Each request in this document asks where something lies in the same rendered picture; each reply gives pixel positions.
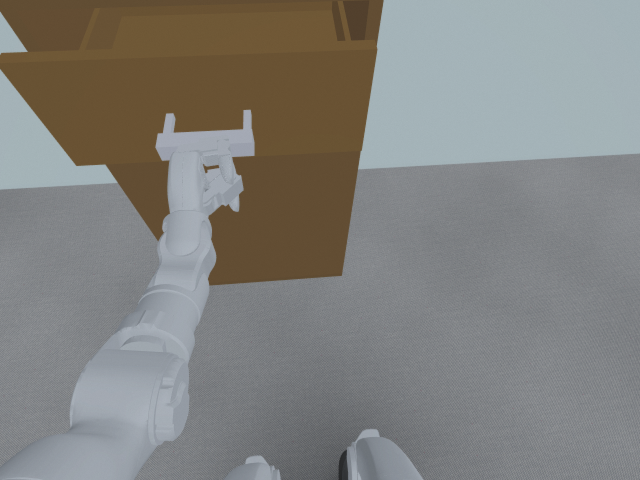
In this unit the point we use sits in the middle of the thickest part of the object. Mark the right robot thigh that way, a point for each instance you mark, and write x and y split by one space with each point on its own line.
378 458

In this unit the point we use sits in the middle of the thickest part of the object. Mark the robot left hand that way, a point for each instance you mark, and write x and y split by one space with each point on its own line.
187 180

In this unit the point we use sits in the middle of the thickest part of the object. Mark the robot left upper arm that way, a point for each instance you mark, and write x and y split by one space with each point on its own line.
127 403

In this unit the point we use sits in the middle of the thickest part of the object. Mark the drawer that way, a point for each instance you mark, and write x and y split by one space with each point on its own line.
292 64

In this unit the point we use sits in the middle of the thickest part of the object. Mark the cabinet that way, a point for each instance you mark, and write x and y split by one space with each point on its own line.
295 210

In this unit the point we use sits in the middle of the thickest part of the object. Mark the handle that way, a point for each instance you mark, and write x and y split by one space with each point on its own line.
241 141

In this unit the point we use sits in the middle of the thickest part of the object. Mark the left robot forearm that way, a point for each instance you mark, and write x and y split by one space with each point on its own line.
172 304

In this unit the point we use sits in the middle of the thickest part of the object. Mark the right robot shin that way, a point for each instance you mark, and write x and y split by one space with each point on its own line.
367 433

